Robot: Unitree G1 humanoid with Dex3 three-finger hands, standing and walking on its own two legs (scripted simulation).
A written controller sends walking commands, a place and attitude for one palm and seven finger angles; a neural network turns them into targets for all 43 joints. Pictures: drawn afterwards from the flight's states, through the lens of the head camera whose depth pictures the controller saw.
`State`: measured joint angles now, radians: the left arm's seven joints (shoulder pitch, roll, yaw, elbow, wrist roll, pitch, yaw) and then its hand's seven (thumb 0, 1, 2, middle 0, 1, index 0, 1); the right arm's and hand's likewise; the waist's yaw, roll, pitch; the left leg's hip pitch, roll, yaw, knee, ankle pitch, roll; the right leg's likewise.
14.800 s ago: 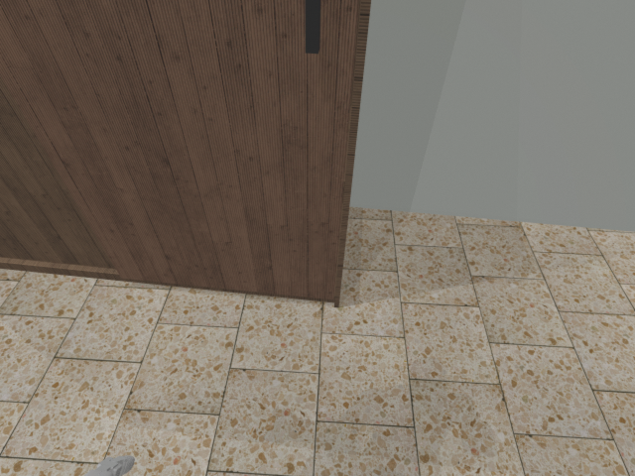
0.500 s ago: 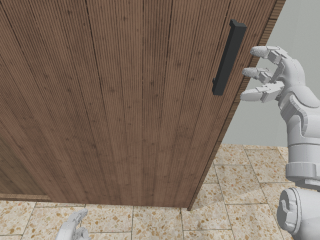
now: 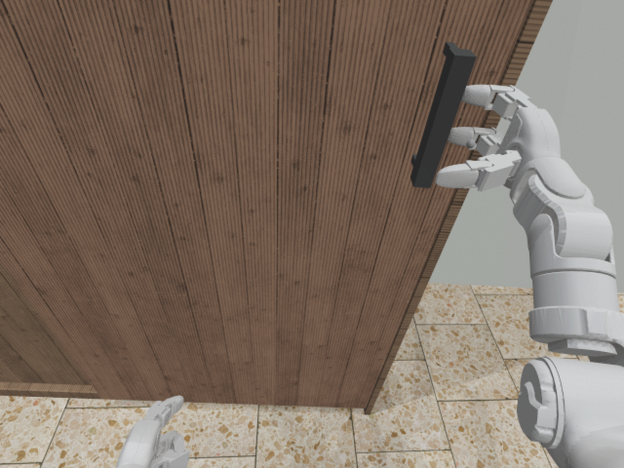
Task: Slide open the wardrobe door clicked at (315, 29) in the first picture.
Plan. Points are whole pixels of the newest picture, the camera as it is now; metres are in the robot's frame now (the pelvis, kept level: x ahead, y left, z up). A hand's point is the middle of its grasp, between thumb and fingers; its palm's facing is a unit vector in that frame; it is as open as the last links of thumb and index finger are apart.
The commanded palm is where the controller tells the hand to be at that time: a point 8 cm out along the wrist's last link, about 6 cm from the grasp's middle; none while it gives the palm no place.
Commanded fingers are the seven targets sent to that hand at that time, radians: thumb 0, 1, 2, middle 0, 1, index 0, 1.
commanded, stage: feel for the door with the fingertips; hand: right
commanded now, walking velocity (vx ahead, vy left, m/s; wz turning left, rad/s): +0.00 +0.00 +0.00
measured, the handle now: (434, 118) +0.48 -0.12 +0.26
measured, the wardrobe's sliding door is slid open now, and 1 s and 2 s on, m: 0.00 0.00 0.00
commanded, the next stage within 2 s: slide the fingers in behind the handle in 0.22 s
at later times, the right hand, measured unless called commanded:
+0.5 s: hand (466, 138) +0.43 -0.15 +0.26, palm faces +0.01 +1.00 -0.01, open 13.7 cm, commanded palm +0.41 -0.20 +0.27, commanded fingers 0.00 0.50 -0.30 0.30 1.20 0.30 1.20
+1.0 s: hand (461, 143) +0.41 -0.13 +0.27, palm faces +0.01 +1.00 -0.02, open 14.0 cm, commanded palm +0.39 -0.18 +0.27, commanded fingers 0.00 0.50 -0.30 0.30 1.20 0.30 1.20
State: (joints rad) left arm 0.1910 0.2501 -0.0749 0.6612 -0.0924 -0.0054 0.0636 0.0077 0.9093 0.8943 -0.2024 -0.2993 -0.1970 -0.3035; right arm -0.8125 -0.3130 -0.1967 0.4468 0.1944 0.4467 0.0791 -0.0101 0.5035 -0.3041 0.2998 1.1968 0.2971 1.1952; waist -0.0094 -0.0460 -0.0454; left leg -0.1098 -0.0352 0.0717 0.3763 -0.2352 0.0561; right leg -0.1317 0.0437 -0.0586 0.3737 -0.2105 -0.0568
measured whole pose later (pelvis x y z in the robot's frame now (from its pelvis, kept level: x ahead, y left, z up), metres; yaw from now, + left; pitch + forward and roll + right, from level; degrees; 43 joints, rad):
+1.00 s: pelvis +0.00 +0.01 +0.00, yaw +0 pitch -2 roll +0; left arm 0.16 0.25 -0.08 0.65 -0.09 0.00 0.06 0.01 0.91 0.89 -0.20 -0.30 -0.20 -0.30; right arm -0.84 -0.30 -0.18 0.48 0.19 0.45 0.07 -0.01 0.50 -0.30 0.30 1.20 0.29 1.19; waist -0.02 -0.04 -0.05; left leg -0.11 -0.05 0.08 0.36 -0.22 0.07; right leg -0.14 0.03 -0.05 0.37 -0.20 -0.05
